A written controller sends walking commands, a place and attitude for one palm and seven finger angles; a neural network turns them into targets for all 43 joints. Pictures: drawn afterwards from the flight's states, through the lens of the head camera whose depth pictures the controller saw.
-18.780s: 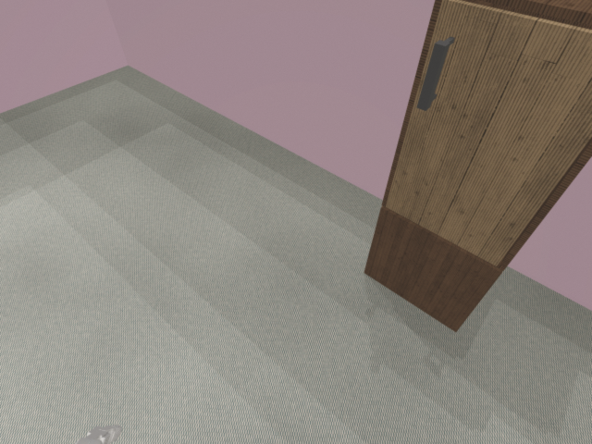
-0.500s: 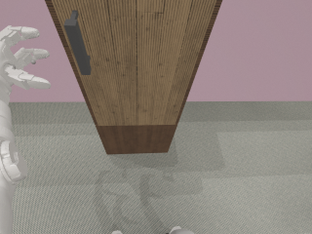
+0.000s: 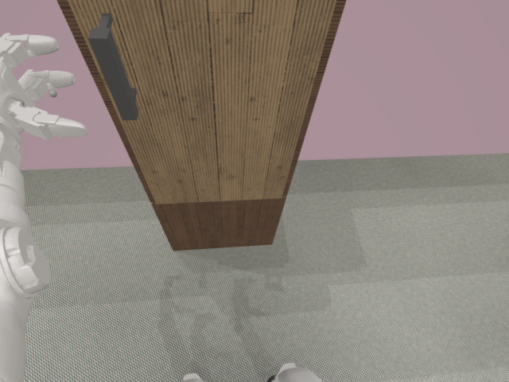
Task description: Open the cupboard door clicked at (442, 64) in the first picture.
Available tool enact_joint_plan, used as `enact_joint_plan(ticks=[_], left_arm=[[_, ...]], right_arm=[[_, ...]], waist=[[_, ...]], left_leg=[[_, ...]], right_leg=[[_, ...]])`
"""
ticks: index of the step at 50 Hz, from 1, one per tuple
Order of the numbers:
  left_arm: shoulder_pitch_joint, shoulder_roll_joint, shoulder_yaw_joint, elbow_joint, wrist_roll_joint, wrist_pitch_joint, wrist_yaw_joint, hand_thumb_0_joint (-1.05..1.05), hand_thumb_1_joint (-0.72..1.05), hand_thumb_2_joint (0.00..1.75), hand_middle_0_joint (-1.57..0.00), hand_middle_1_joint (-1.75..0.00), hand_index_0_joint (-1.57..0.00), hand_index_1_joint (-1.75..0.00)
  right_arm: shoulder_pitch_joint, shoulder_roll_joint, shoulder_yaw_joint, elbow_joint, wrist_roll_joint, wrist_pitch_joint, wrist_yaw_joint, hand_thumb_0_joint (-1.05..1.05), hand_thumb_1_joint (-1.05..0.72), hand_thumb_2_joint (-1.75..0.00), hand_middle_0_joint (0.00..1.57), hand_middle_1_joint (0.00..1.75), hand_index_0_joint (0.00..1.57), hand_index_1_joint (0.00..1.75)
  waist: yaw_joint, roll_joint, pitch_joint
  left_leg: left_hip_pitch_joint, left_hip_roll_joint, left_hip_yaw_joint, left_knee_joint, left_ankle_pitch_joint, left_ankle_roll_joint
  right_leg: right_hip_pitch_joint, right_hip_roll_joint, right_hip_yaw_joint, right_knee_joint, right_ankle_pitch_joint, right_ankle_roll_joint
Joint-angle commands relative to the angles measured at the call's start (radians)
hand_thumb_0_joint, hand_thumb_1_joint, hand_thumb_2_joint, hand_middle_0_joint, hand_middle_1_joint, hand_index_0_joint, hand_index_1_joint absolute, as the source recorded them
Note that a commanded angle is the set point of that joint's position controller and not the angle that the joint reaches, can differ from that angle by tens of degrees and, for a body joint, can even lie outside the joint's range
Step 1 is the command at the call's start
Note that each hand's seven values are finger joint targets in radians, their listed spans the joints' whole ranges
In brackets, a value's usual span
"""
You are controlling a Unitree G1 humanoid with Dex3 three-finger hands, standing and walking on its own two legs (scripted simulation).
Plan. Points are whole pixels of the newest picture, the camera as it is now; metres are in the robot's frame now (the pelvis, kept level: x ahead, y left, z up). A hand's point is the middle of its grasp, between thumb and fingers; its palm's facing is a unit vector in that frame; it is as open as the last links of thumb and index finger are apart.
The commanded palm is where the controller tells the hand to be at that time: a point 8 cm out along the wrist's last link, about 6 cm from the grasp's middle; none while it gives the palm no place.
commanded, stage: move the hooked fingers beside the handle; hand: left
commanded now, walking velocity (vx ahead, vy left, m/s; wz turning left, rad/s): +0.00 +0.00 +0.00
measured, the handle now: (119, 70) +0.56 +0.16 +0.15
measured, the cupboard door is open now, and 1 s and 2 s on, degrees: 0 0 0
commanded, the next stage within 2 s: slide the fingers in behind the handle in 0.42 s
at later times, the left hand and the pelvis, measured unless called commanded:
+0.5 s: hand (55, 93) +0.50 +0.23 +0.15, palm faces +0.00 -1.00 -0.01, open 14.0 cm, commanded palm +0.48 +0.28 +0.14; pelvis -0.01 +0.00 +0.00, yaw +1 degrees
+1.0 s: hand (82, 92) +0.52 +0.21 +0.14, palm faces -0.01 -1.00 +0.01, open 14.0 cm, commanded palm +0.49 +0.25 +0.14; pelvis +0.01 +0.00 +0.00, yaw +0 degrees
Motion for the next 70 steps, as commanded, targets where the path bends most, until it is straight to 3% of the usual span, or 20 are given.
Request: enact_joint_plan(ticks=[1,5,10,14,17,19,20,28,30,34,37,40,46,49,51,56,59,62,67,70], left_arm=[[-0.464,0.261,0.001,-0.231,-0.054,-0.073,-0.046,0.0,-0.5,0.3,-0.3,-1.2,-0.3,-1.2],[-0.42,0.224,-0.037,-0.161,-0.053,-0.009,-0.06,0.0,-0.5,0.3,-0.3,-1.2,-0.3,-1.2],[-0.467,0.245,-0.016,-0.222,-0.062,-0.029,-0.035,0.0,-0.5,0.3,-0.3,-1.2,-0.3,-1.2],[-0.559,0.278,-0.008,-0.258,-0.044,-0.069,-0.008,0.0,-0.5,0.3,-0.3,-1.2,-0.3,-1.2],[-0.534,0.305,0.014,-0.25,-0.031,-0.08,0.002,0.0,-0.5,0.3,-0.3,-1.2,-0.3,-1.2],[-0.512,0.326,0.02,-0.185,-0.024,-0.06,-0.001,0.0,-0.5,0.3,-0.3,-1.2,-0.3,-1.2],[-0.532,0.291,-0.016,-0.178,-0.024,-0.049,-0.008,0.0,-0.5,0.3,-0.3,-1.2,-0.3,-1.2],[-0.513,0.278,-0.018,-0.164,-0.037,-0.036,-0.033,0.0,-0.5,0.3,-0.3,-1.2,-0.3,-1.2],[-0.55,0.201,-0.069,-0.188,-0.047,-0.045,-0.035,0.0,-0.5,0.3,-0.3,-1.2,-0.3,-1.2],[-0.554,0.195,-0.048,-0.206,-0.056,-0.048,-0.019,0.0,-0.5,0.3,-0.3,-1.2,-0.3,-1.2],[-0.521,0.252,0.009,-0.231,-0.047,-0.046,0.006,0.0,-0.5,0.3,-0.3,-1.2,-0.3,-1.2],[-0.509,0.199,-0.034,-0.277,-0.026,-0.047,0.031,0.0,-0.5,0.3,-0.3,-1.2,-0.3,-1.2],[-0.458,0.181,-0.015,-0.266,-0.042,-0.033,0.057,0.0,-0.5,0.3,-0.3,-1.2,-0.3,-1.2],[-0.462,0.201,-0.008,-0.303,-0.028,-0.04,0.061,0.0,-0.5,0.3,-0.3,-1.2,-0.3,-1.2],[-0.454,0.121,-0.057,-0.34,-0.034,-0.054,0.063,0.0,-0.5,0.3,-0.3,-1.2,-0.3,-1.2],[-0.432,0.062,-0.079,-0.292,-0.064,-0.036,0.063,0.0,-0.5,0.3,-0.3,-1.2,-0.3,-1.2],[-0.45,0.073,-0.076,-0.245,-0.051,-0.015,0.077,0.0,-0.5,0.3,-0.3,-1.2,-0.3,-1.2],[-0.487,0.114,-0.051,-0.291,-0.035,-0.036,0.103,0.0,-0.5,0.3,-0.3,-1.2,-0.3,-1.2],[-0.486,0.057,-0.078,-0.347,-0.039,-0.086,0.121,0.0,-0.5,0.3,-0.3,-1.2,-0.3,-1.2],[-0.444,0.07,-0.065,-0.258,-0.046,-0.059,0.114,0.0,-0.5,0.3,-0.3,-1.2,-0.3,-1.2]], right_arm=[[0.125,-0.194,-0.075,-0.06,0.009,-0.02,-0.025,0.0,-0.9,-0.9,0.2,0.3,0.2,0.3],[0.134,-0.201,-0.077,-0.044,0.01,-0.018,-0.03,0.0,-0.9,-0.9,0.2,0.3,0.2,0.3],[0.135,-0.201,-0.079,-0.045,0.006,-0.026,-0.032,0.0,-0.9,-0.9,0.2,0.3,0.2,0.3],[0.128,-0.199,-0.076,-0.038,0.005,-0.033,-0.032,0.0,-0.9,-0.9,0.2,0.3,0.2,0.3],[0.127,-0.198,-0.075,-0.039,0.004,-0.036,-0.031,0.0,-0.9,-0.9,0.2,0.3,0.2,0.3],[0.124,-0.201,-0.071,-0.04,0.009,-0.034,-0.035,0.0,-0.9,-0.9,0.2,0.3,0.2,0.3],[0.12,-0.199,-0.068,-0.041,0.01,-0.035,-0.035,0.0,-0.9,-0.9,0.2,0.3,0.2,0.3],[0.139,-0.203,-0.069,-0.051,0.005,-0.034,-0.037,0.0,-0.9,-0.9,0.2,0.3,0.2,0.3],[0.138,-0.198,-0.07,-0.043,0.003,-0.037,-0.033,0.0,-0.9,-0.9,0.2,0.3,0.2,0.3],[0.152,-0.198,-0.075,-0.028,-0.002,-0.039,-0.028,0.0,-0.9,-0.9,0.2,0.3,0.2,0.3],[0.158,-0.195,-0.077,-0.032,-0.006,-0.037,-0.022,0.0,-0.9,-0.9,0.2,0.3,0.2,0.3],[0.144,-0.183,-0.079,-0.041,-0.006,-0.034,-0.013,0.0,-0.9,-0.9,0.2,0.3,0.2,0.3],[0.142,-0.185,-0.084,-0.056,-0.004,-0.024,-0.007,0.0,-0.9,-0.9,0.2,0.3,0.2,0.3],[0.138,-0.184,-0.087,-0.059,-0.003,-0.024,-0.007,0.0,-0.9,-0.9,0.2,0.3,0.2,0.3],[0.131,-0.173,-0.089,-0.061,-0.003,-0.028,-0.003,0.0,-0.9,-0.9,0.2,0.3,0.2,0.3],[0.124,-0.175,-0.09,-0.046,0.0,-0.031,-0.002,0.0,-0.9,-0.9,0.2,0.3,0.2,0.3],[0.12,-0.175,-0.087,-0.041,0.0,-0.033,-0.005,0.0,-0.9,-0.9,0.2,0.3,0.2,0.3],[0.114,-0.17,-0.084,-0.047,-0.004,-0.038,-0.006,0.0,-0.9,-0.9,0.2,0.3,0.2,0.3],[0.101,-0.161,-0.087,-0.049,-0.006,-0.051,0.002,0.0,-0.9,-0.9,0.2,0.3,0.2,0.3],[0.094,-0.168,-0.084,-0.049,0.001,-0.048,-0.003,0.0,-0.9,-0.9,0.2,0.3,0.2,0.3]], waist=[[0.014,0.113,-0.442],[0.005,0.094,-0.347],[0.001,0.067,-0.362],[-0.011,0.124,-0.395],[0.003,0.148,-0.453],[0.002,0.109,-0.408],[-0.012,0.114,-0.389],[-0.013,0.079,-0.405],[-0.029,0.109,-0.399],[-0.022,0.103,-0.437],[0.009,0.118,-0.484],[0.011,0.171,-0.463],[0.012,0.059,-0.428],[0.023,0.095,-0.458],[0.017,0.141,-0.465],[0.007,0.069,-0.411],[0.006,0.037,-0.354],[0.012,0.076,-0.402],[0.017,0.096,-0.46],[0.015,0.012,-0.396]], left_leg=[[0.337,-0.022,-0.044,-0.06,0.432,0.022],[0.295,-0.021,-0.046,-0.078,0.366,0.025],[0.288,-0.022,-0.045,-0.079,0.352,0.027],[0.306,-0.025,-0.05,-0.071,0.333,0.025],[0.337,-0.025,-0.053,-0.059,0.377,0.021],[0.284,-0.027,-0.049,-0.063,0.344,0.025],[0.277,-0.028,-0.047,-0.068,0.337,0.025],[0.283,-0.022,-0.047,-0.058,0.376,0.025],[0.319,-0.02,-0.054,-0.058,0.373,0.021],[0.349,-0.016,-0.064,-0.052,0.411,0.018],[0.352,-0.019,-0.06,-0.049,0.482,0.017],[0.373,-0.017,-0.055,-0.044,0.512,0.012],[0.32,-0.021,-0.043,-0.058,0.479,0.022],[0.332,-0.023,-0.039,-0.058,0.488,0.021],[0.391,-0.021,-0.042,-0.048,0.54,0.018],[0.364,-0.021,-0.039,-0.059,0.48,0.021],[0.304,-0.026,-0.04,-0.076,0.409,0.022],[0.312,-0.031,-0.034,-0.068,0.429,0.024],[0.379,-0.031,-0.039,-0.055,0.469,0.018],[0.286,-0.037,-0.025,-0.073,0.373,0.026]], right_leg=[[0.177,0.025,-0.014,-0.055,0.394,-0.021],[0.122,0.02,-0.021,-0.078,0.329,-0.018],[0.14,0.018,-0.013,-0.08,0.324,-0.016],[0.132,0.016,-0.004,-0.074,0.305,-0.014],[0.141,0.017,-0.004,-0.061,0.331,-0.017],[0.152,0.015,-0.003,-0.065,0.327,-0.015],[0.146,0.014,-0.004,-0.067,0.327,-0.013],[0.142,0.018,-0.007,-0.062,0.356,-0.012],[0.099,0.02,-0.015,-0.065,0.328,-0.014],[0.091,0.023,-0.021,-0.057,0.332,-0.015],[0.142,0.021,-0.02,-0.041,0.396,-0.017],[0.116,0.021,-0.023,-0.04,0.401,-0.018],[0.179,0.026,-0.023,-0.048,0.429,-0.016],[0.197,0.022,-0.015,-0.045,0.448,-0.016],[0.163,0.025,-0.019,-0.043,0.449,-0.02],[0.161,0.026,-0.022,-0.059,0.419,-0.019],[0.163,0.019,-0.023,-0.062,0.389,-0.016],[0.188,0.014,-0.011,-0.054,0.42,-0.017],[0.182,0.02,-0.013,-0.046,0.432,-0.018],[0.218,0.017,-0.006,-0.061,0.409,-0.014]])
